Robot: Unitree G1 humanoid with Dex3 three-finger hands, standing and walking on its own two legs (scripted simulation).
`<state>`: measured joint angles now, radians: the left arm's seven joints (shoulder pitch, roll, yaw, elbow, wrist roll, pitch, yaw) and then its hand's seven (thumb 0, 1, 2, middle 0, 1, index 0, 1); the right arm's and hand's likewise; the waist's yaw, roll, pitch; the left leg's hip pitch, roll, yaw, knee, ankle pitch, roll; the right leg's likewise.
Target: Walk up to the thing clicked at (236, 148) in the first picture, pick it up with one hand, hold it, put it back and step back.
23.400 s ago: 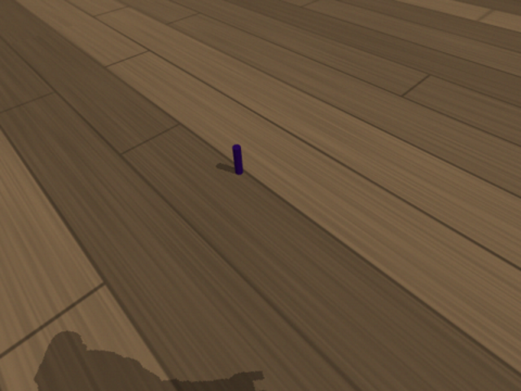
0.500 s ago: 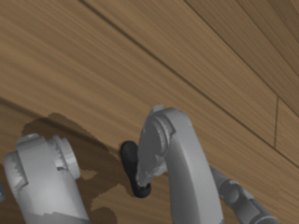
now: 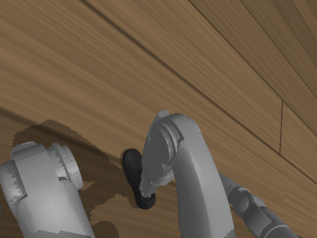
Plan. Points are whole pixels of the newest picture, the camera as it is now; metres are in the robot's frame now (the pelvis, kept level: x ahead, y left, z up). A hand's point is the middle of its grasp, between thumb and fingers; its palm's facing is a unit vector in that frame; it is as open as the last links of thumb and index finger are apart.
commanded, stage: open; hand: left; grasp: from the side
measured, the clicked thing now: out of the picture +0.44 +0.31 -0.20
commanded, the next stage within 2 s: withdraw in 0.28 s
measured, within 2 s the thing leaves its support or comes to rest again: neither
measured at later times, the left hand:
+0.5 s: hand out of the picture +0.45 +0.30 -0.18, palm faces +0.42 -0.91 +0.02, open 15.2 cm
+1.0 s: hand out of the picture +0.39 +0.39 -0.08, palm faces +0.36 -0.92 -0.17, open 17.6 cm
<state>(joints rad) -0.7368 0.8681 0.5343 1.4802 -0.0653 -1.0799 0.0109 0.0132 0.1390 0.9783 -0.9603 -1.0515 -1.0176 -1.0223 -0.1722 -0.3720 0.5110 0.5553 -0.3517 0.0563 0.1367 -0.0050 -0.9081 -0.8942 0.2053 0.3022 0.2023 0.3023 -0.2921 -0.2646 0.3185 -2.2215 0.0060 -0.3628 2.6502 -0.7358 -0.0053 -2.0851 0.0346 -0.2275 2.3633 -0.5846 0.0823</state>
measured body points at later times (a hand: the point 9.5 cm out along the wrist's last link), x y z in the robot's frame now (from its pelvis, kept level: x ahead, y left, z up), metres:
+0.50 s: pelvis +0.00 +0.00 +0.00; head +0.24 +0.19 +0.32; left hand +0.42 +0.34 -0.17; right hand +0.16 -0.25 -0.04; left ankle +0.07 +0.12 -0.26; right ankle +0.15 -0.13 -0.26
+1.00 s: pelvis +0.00 +0.00 +0.03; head +0.20 +0.16 +0.40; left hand +0.37 +0.44 -0.07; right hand +0.19 -0.24 -0.04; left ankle +0.07 +0.12 -0.26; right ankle +0.15 -0.13 -0.26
